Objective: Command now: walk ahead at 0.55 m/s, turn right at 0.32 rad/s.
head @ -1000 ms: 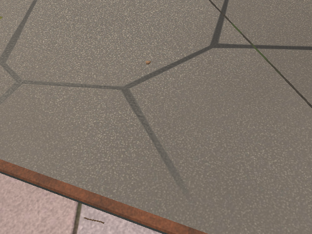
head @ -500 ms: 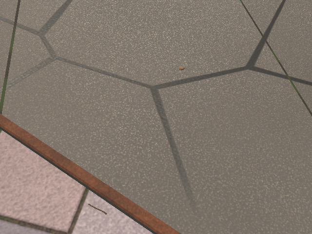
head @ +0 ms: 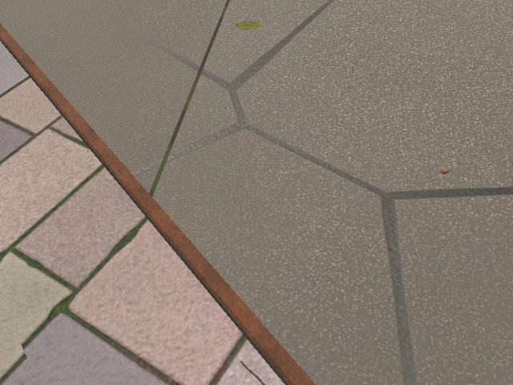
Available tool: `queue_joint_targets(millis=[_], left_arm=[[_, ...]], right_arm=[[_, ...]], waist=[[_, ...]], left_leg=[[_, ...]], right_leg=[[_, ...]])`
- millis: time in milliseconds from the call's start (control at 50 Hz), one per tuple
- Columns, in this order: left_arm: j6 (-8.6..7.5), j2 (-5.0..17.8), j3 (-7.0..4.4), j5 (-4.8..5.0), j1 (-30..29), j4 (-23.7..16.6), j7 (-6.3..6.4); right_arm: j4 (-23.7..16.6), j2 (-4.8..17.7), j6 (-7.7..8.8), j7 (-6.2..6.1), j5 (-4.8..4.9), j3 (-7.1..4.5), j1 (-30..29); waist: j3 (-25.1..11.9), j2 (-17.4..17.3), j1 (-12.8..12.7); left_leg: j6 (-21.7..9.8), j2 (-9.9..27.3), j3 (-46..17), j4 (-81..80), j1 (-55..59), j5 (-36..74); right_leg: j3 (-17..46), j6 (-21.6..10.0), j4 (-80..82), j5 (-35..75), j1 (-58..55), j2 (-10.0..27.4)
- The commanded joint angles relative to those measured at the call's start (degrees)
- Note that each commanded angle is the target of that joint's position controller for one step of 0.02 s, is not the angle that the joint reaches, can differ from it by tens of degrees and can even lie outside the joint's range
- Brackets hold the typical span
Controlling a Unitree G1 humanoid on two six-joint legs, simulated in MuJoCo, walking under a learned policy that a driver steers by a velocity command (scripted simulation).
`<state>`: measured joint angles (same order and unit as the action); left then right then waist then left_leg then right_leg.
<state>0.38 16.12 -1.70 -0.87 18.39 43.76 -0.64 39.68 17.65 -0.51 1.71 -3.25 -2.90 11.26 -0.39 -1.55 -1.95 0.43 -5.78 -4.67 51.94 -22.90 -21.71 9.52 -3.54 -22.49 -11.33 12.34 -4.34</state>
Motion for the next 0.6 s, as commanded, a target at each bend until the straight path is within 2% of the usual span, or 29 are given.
queue_joint_targets(millis=[20,80,120,140,160,180,200,220,240,260,300,340,360,420,440,480,500,520,540,560,580,600], left_arm=[[-1.85,9.67,-3.02,0.69,0.24,-1.75,-0.28],[-1.56,10.65,-4.12,0.63,0.24,-1.75,-0.17],[-0.88,10.59,-4.62,0.12,-2.74,-2.76,-0.47],[-0.60,10.07,-4.75,0.17,-4.68,-3.34,-0.48],[-0.93,8.78,-4.69,0.67,-5.73,-3.85,-0.31],[-1.90,6.33,-4.13,1.80,-6.65,-4.99,-0.31],[-2.92,1.06,-2.39,3.55,-6.25,-7.64,-0.43],[-2.80,3.89,-2.04,1.92,-9.96,-9.36,-0.11],[-2.47,5.90,-2.58,0.80,-11.84,-9.30,-0.56],[-2.07,6.06,-2.84,-0.04,-10.16,-8.44,-1.34],[-1.01,6.07,-3.05,-1.14,-8.84,-8.03,-3.05],[-0.54,4.72,-2.49,-1.28,-11.59,-9.62,-3.81],[-0.29,4.28,-2.31,-1.21,-13.49,-10.43,-3.86],[0.35,3.78,-1.56,-0.98,-19.25,-13.75,-3.51],[0.48,3.56,-1.14,-0.97,-21.46,-14.84,-3.43],[0.71,1.99,0.45,-1.22,-25.94,-16.85,-4.33],[0.55,1.41,1.02,-1.37,-27.32,-17.22,-4.94],[0.43,0.84,1.32,-1.13,-26.02,-16.74,-5.08],[0.44,1.10,1.30,-0.97,-23.96,-16.11,-5.00],[0.36,2.47,0.65,-0.40,-17.47,-14.56,-4.56],[0.00,4.27,-0.35,-0.12,-6.41,-11.58,-3.88],[-0.44,7.55,-2.31,-0.83,6.39,-7.53,-2.74]], right_arm=[[-4.78,4.38,2.24,0.66,-0.23,-0.64,-4.52],[-6.02,3.28,2.96,-0.17,1.51,0.25,-7.58],[-5.55,2.81,3.33,-1.30,2.79,0.43,-5.35],[-4.40,2.55,3.51,-2.25,3.21,0.36,-1.85],[-3.27,4.66,3.87,-3.42,2.95,-0.32,2.14],[-2.32,8.77,4.31,-4.58,2.30,-1.42,8.04],[-3.16,13.96,4.31,-5.21,1.17,-2.49,9.59],[-2.84,13.84,4.22,-5.14,-0.08,-3.11,5.17],[-3.40,8.92,4.67,-4.48,0.04,-1.89,3.45],[-3.14,6.57,5.19,-3.86,0.33,-1.08,3.23],[-1.80,5.92,5.86,-3.51,0.73,-0.61,5.18],[0.24,6.12,6.62,-2.60,0.96,-0.74,8.49],[1.30,5.92,6.98,-2.18,0.79,-0.74,10.33],[3.98,3.93,7.91,-1.62,0.12,-0.15,12.03],[4.69,3.33,8.03,-1.58,-0.02,0.04,12.13],[6.07,3.05,7.85,-2.08,0.22,0.28,12.31],[6.68,3.53,7.84,-2.34,0.43,0.32,12.89],[6.73,5.25,7.84,-2.47,0.57,0.22,12.33],[6.94,7.55,7.74,-2.93,0.72,-0.24,13.60],[6.79,10.79,7.16,-3.16,0.65,-1.08,13.16],[6.39,13.17,6.62,-2.96,0.68,-1.75,12.63],[5.79,14.24,6.52,-2.38,1.74,-2.05,10.74]], waist=[[2.46,10.43,0.60],[2.94,11.55,0.71],[2.48,10.97,2.58],[2.21,8.88,4.81],[0.74,6.78,6.52],[-2.99,2.52,9.24],[-8.05,-10.51,9.86],[-3.66,-7.46,8.24],[-0.76,-2.32,7.20],[0.40,-1.59,5.97],[1.66,-3.75,5.27],[3.53,-3.99,5.52],[4.32,-4.76,5.89],[9.04,-4.42,4.25],[10.41,-3.90,3.91],[12.25,-1.69,3.89],[11.72,-0.41,4.23],[9.66,-0.96,3.17],[5.95,-3.13,1.52],[0.93,-6.00,-2.53],[-5.52,-8.09,-7.52],[-11.82,-7.58,-13.73]], left_leg=[[1.49,1.82,2.61,-2.56,-4.43,1.77],[1.68,0.16,2.54,-14.89,-0.49,-2.08],[0.58,-0.89,2.68,-26.15,8.46,-1.61],[-0.09,-0.61,3.56,-33.92,16.82,5.99],[-0.95,2.43,2.41,-35.67,30.29,10.77],[-2.58,11.09,-3.87,-35.30,44.70,5.05],[-6.93,28.04,-23.36,-39.35,49.25,-14.58],[-11.21,33.31,-29.88,-40.81,38.04,-19.65],[-11.23,30.20,-26.26,-40.99,33.68,-18.27],[-9.71,26.91,-20.71,-41.66,31.86,-14.05],[-7.72,22.84,-10.86,-43.58,29.98,-6.47],[-6.92,20.98,-4.16,-44.53,28.85,0.65],[-7.04,21.00,-2.35,-44.54,29.43,2.99],[-5.97,21.17,5.20,-46.51,27.05,10.95],[-5.55,20.21,8.37,-47.38,25.43,14.27],[-4.91,17.80,15.02,-49.15,21.39,20.53],[-4.57,17.20,17.58,-49.03,20.22,30.79],[-4.47,17.05,20.60,-46.18,18.31,53.21],[-4.78,18.74,20.84,-40.38,19.27,76.63],[-4.78,20.50,20.60,-30.77,21.89,90.13],[-5.83,22.93,18.48,-18.03,20.90,96.50],[-5.53,22.62,16.67,-1.05,12.84,87.48]], right_leg=[[18.85,-6.44,14.47,-19.53,-0.52,8.56],[20.54,-7.48,12.67,-17.79,0.36,7.20],[20.48,-6.65,9.79,-16.05,5.08,5.54],[19.51,-5.14,6.94,-15.08,9.69,4.07],[16.93,-2.29,2.61,-14.63,19.40,1.80],[11.12,0.69,-6.93,-17.27,31.53,-1.08],[1.01,1.40,-24.17,-19.25,39.95,-4.04],[-2.12,0.67,-33.11,-12.74,43.07,3.62],[-2.52,0.55,-37.06,-9.26,42.55,5.59],[-3.16,0.91,-40.00,-7.22,42.17,5.84],[-5.90,1.29,-46.82,-4.75,43.36,7.01],[-7.03,1.00,-52.98,-2.10,46.42,8.44],[-7.36,0.73,-57.80,-2.38,49.19,8.80],[-6.86,-0.42,-62.69,-4.55,54.55,10.06],[-8.57,-0.72,-60.81,-5.14,54.20,9.95],[-14.55,-2.07,-50.36,-4.43,48.07,10.13],[-18.06,-3.42,-44.49,-2.98,41.38,8.96],[-22.62,-5.43,-40.31,-4.49,31.55,5.89],[-25.18,-6.64,-38.87,-5.88,23.70,2.77],[-24.78,-7.71,-37.22,-8.39,17.08,0.59],[-21.73,-9.23,-34.48,-12.08,5.08,-2.12],[-14.89,-10.98,-24.76,-10.34,-13.68,-3.95]])
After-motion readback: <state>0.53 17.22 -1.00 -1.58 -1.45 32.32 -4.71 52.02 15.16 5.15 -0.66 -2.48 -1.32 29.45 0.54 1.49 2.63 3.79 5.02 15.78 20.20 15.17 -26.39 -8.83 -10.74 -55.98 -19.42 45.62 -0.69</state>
